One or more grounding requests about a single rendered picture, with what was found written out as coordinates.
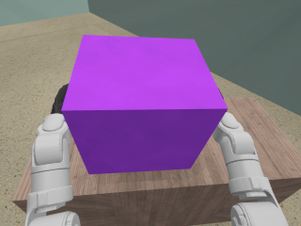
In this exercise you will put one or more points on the left robot upper arm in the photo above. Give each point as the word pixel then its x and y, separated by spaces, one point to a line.
pixel 67 218

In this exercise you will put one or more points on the right robot upper arm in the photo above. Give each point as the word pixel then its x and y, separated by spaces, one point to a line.
pixel 256 214

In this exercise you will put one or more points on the left robot forearm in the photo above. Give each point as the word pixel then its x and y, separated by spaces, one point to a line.
pixel 50 163

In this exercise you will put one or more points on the robot left hand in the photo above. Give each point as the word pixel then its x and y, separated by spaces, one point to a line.
pixel 59 100

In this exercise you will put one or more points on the pedestal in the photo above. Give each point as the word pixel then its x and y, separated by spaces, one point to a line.
pixel 177 197

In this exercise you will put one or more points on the carton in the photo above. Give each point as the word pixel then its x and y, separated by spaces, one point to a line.
pixel 140 104

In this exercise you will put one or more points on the right robot forearm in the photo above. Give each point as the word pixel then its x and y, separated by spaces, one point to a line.
pixel 243 165

